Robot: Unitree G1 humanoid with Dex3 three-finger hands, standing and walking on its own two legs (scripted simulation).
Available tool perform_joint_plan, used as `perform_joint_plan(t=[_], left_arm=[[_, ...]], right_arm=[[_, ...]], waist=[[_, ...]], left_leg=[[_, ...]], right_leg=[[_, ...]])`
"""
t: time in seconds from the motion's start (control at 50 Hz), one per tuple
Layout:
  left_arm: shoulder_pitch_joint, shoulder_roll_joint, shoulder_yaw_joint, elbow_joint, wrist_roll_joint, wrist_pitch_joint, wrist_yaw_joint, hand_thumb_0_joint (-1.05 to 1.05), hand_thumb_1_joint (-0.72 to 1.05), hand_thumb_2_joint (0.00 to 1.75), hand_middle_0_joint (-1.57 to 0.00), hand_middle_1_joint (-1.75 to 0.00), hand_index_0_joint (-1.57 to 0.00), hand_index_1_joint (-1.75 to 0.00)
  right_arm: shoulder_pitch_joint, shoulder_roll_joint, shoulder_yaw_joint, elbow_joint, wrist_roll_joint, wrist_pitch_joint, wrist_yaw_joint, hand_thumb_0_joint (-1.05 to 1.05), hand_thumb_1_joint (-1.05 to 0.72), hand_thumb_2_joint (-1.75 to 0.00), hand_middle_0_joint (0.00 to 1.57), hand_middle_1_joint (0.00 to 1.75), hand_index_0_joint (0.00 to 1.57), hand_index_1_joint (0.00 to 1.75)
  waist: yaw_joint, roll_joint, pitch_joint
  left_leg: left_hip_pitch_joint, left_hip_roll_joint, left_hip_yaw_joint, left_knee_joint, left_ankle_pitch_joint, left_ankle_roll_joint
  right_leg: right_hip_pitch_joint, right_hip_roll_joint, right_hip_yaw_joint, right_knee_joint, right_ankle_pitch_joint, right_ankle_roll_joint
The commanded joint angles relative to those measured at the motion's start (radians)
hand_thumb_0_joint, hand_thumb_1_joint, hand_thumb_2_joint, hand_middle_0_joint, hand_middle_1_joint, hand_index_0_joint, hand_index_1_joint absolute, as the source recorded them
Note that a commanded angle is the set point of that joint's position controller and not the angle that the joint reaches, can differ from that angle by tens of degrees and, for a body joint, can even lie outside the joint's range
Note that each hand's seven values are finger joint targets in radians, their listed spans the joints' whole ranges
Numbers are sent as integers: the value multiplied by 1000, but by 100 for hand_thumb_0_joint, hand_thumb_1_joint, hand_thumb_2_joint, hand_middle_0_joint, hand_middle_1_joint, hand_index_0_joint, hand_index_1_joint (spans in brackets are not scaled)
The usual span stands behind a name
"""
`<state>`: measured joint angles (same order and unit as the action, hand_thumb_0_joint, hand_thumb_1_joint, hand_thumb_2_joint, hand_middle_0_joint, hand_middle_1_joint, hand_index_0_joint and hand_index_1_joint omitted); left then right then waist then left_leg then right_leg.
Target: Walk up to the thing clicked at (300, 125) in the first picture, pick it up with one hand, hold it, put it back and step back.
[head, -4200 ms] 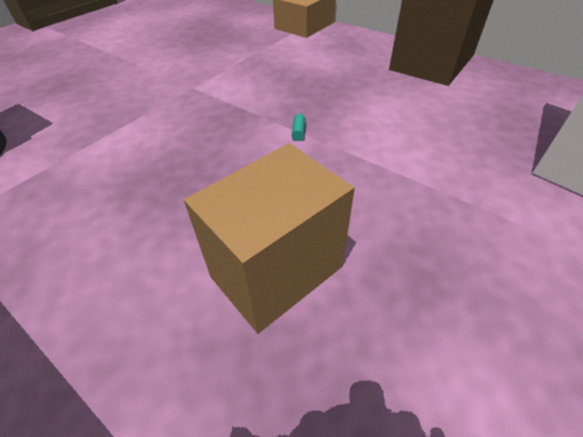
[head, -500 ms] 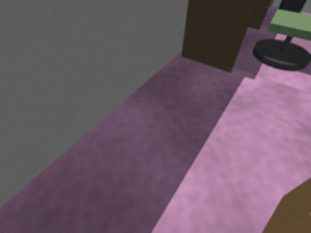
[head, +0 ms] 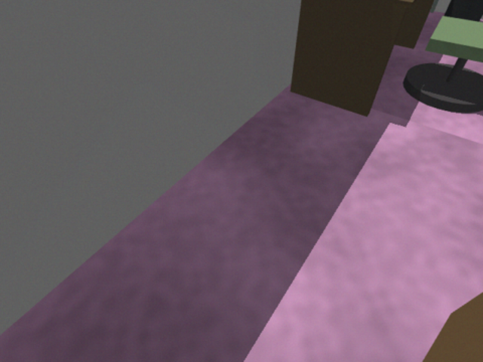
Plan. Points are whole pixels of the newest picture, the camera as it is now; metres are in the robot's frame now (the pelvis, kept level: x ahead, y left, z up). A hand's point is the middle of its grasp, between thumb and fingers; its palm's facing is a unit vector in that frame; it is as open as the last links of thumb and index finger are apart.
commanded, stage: stand
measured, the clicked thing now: out of the picture +0.16 -1.87 -0.74
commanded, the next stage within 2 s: none
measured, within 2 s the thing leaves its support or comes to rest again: neither
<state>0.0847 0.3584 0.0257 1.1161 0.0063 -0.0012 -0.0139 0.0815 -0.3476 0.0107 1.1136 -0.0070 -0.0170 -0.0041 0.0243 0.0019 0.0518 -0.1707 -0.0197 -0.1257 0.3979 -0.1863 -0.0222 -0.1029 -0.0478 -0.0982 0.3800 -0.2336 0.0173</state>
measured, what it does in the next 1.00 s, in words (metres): stands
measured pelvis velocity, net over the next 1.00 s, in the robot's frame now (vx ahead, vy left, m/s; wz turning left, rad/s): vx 0.00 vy -0.01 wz -0.04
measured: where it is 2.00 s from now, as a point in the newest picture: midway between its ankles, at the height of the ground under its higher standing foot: outside the picture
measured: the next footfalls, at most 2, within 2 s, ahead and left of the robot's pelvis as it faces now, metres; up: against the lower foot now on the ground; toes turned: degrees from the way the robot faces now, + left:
none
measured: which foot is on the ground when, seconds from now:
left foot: down 0.00-1.00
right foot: down 0.00-1.00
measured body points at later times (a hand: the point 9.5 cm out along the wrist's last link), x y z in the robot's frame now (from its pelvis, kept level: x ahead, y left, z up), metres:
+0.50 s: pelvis -0.01 -0.01 +0.00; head -0.01 -0.01 +0.45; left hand +0.06 +0.30 -0.13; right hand +0.05 -0.31 -0.13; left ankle +0.02 +0.13 -0.74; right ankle -0.02 -0.13 -0.74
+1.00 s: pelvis +0.00 -0.01 +0.00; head +0.01 -0.01 +0.45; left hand +0.08 +0.29 -0.13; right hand +0.06 -0.31 -0.13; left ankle +0.02 +0.13 -0.74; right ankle -0.02 -0.13 -0.74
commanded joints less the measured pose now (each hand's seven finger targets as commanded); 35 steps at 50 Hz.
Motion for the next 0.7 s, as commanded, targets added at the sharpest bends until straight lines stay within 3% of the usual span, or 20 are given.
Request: perform_joint_plan(t=[0.0, 0.02, 0.1, 0.12, 0.2, 0.36, 0.44, 0.6, 0.66, 0.68], left_arm=[[-39, 214, 36, -49, -4, -19, 20, 0, 90, 90, -20, -30, -20, -30], [-34, 213, 35, -45, -4, -19, 21, 0, 90, 90, -20, -30, -20, -30], [-38, 208, 27, -32, -1, -19, 19, 0, 90, 90, -20, -30, -20, -30], [-45, 210, 28, -32, 0, -20, 20, 0, 90, 90, -20, -30, -20, -30], [-28, 208, 24, -21, -1, -21, 18, 0, 90, 90, -20, -30, -20, -30], [-28, 213, 24, -13, 2, -18, 17, 0, 90, 90, -20, -30, -20, -30], [-18, 216, 24, -17, 4, -20, 18, 0, 90, 90, -20, -30, -20, -30], [-13, 208, 24, -28, -2, -24, 18, 0, 90, 90, -20, -30, -20, -30], [-11, 213, 24, -25, -2, -23, 18, 0, 90, 90, -20, -30, -20, -30], [-15, 218, 24, -25, -3, -22, 17, 0, 90, 90, -20, -30, -20, -30]], right_arm=[[-42, -222, -42, -54, 1, -21, -14, 0, -90, -90, 20, 30, 20, 30], [-55, -221, -45, -56, 1, -19, -13, 0, -90, -90, 20, 30, 20, 30], [-60, -216, -42, -49, 4, -13, -10, 0, -90, -90, 20, 30, 20, 30], [-59, -219, -43, -46, 5, -13, -11, 0, -90, -90, 20, 30, 20, 30], [-52, -222, -39, -36, 3, -12, -8, 0, -90, -90, 20, 30, 20, 30], [-37, -214, -36, -23, -1, -7, -3, 0, -90, -90, 20, 30, 20, 30], [-32, -215, -40, -26, -3, -6, -1, 0, -90, -90, 20, 30, 20, 30], [-22, -221, -36, -26, -2, -13, -4, 0, -90, -90, 20, 30, 20, 30], [-11, -219, -33, -23, 1, -11, -6, 0, -90, -90, 20, 30, 20, 30], [-5, -211, -29, -20, 1, -11, -5, 0, -90, -90, 20, 30, 20, 30]], waist=[[1, 17, -110], [3, 18, -117], [-7, 6, -94], [-9, -1, -105], [-8, 7, -98], [-11, -1, -43], [-9, -9, -38], [-7, 15, -84], [-11, 4, -85], [-12, -5, -66]], left_leg=[[3, 125, -56, -57, 334, 43], [14, 121, -50, -52, 333, 41], [27, 117, -49, -75, 214, 36], [38, 122, -50, -71, 247, 38], [23, 122, -46, -88, 203, 39], [-27, 109, -47, -130, 35, 34], [-21, 106, -45, -117, 36, 36], [2, 123, -36, -93, 172, 37], [6, 123, -35, -98, 175, 36], [-3, 120, -36, -111, 144, 31]], right_leg=[[86, -95, 99, -57, 167, -36], [84, -98, 101, -64, 181, -36], [37, -92, 107, -99, 81, -36], [45, -96, 112, -92, 119, -38], [51, -92, 116, -100, 99, -34], [7, -85, 126, -118, -24, -33], [-14, -89, 134, -132, -54, -36], [36, -95, 138, -111, 94, -36], [33, -92, 133, -109, 97, -35], [19, -88, 131, -110, 56, -35]])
